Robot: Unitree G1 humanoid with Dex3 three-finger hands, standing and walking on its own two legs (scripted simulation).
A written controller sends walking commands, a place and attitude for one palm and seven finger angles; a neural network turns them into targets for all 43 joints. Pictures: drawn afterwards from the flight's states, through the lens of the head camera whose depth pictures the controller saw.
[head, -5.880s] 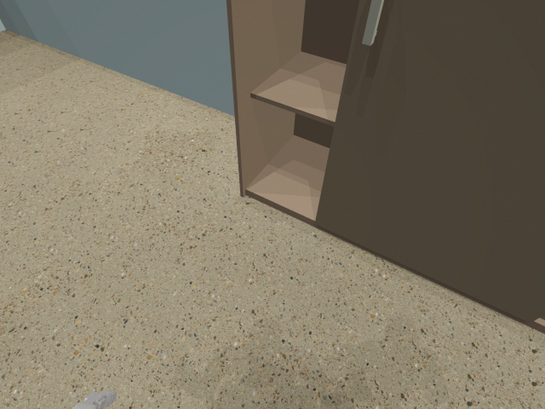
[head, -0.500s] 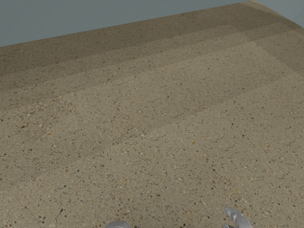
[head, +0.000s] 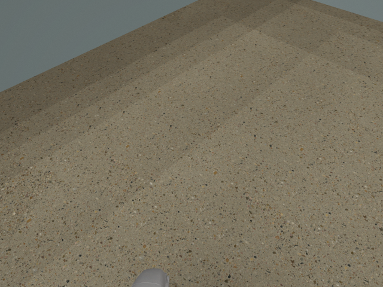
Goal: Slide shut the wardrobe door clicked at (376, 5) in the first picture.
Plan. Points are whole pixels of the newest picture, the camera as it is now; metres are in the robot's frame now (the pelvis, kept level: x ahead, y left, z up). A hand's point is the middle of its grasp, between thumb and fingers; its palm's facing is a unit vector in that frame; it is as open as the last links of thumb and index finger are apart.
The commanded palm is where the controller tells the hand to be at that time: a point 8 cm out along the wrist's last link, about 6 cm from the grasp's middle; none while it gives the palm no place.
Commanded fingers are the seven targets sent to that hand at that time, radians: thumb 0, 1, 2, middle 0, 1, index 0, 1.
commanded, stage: turn to face it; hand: right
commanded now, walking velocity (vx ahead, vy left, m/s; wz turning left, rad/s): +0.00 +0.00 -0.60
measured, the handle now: out of the picture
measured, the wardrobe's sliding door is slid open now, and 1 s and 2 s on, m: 0.39 0.39 0.39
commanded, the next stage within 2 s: none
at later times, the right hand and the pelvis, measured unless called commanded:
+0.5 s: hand out of the picture -0.01 -0.13 -0.14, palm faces +0.34 +0.90 -0.28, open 7.4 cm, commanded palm none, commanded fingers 0.00 -0.90 -0.90 0.20 0.30 0.20 0.30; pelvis -0.02 +0.08 +0.00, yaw -20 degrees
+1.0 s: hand out of the picture -0.15 -0.19 -0.17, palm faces +0.63 +0.74 -0.24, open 7.4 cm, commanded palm none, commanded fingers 0.00 -0.90 -0.90 0.20 0.30 0.20 0.30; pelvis -0.07 +0.03 +0.00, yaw -37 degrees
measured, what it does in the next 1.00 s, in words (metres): steps on the spot, turning right: left foot, then right foot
